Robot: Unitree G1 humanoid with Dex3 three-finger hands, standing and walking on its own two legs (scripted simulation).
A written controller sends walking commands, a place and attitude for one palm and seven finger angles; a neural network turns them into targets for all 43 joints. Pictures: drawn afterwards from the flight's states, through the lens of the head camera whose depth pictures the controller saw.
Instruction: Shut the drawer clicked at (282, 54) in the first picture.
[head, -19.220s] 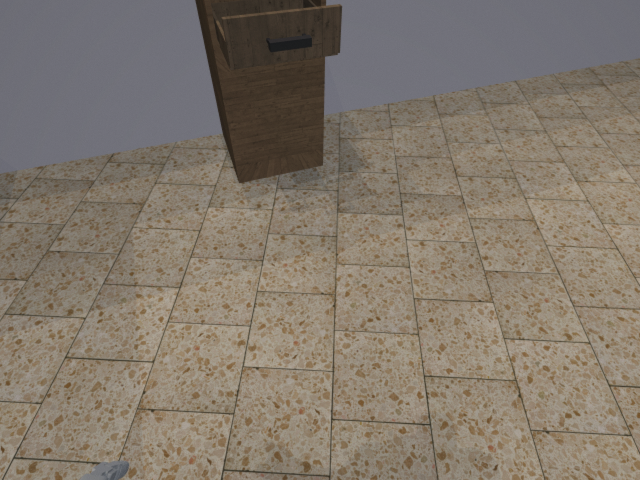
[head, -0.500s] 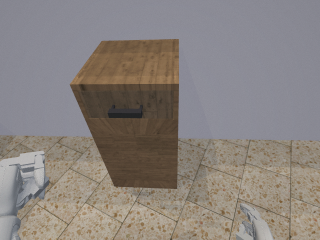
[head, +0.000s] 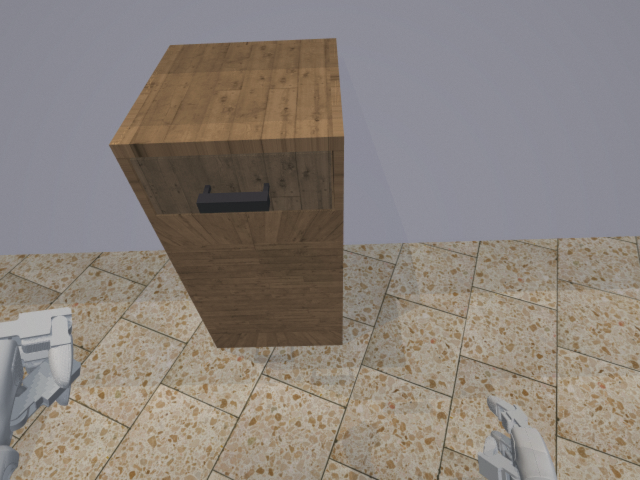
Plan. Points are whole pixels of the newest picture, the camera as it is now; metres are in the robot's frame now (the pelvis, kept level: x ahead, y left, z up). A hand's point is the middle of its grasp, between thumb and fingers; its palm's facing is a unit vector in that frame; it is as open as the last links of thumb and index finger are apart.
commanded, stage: step back with the hand held close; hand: left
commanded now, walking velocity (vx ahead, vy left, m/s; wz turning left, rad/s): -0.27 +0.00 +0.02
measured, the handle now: (235, 195) +0.63 +0.22 -0.04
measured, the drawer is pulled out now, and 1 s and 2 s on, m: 0.00 0.00 0.00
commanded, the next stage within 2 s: stop stepping back and stand still in 1.16 s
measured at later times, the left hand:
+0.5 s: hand (14, 448) +0.12 +0.25 +0.15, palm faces +0.37 -0.81 -0.45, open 3.2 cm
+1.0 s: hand out of the picture +0.05 +0.23 +0.16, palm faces +0.26 -0.82 -0.50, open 3.2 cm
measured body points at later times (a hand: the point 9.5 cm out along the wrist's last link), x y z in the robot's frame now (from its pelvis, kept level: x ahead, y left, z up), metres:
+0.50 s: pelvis -0.07 +0.01 -0.02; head -0.05 +0.02 +0.43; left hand +0.09 +0.29 +0.18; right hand +0.11 -0.22 -0.09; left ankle +0.02 +0.10 -0.74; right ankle +0.00 -0.12 -0.74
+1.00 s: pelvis -0.14 +0.00 -0.02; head -0.11 +0.02 +0.43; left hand +0.03 +0.27 +0.19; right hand +0.06 -0.23 -0.09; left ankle +0.01 +0.10 -0.74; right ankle -0.17 -0.11 -0.74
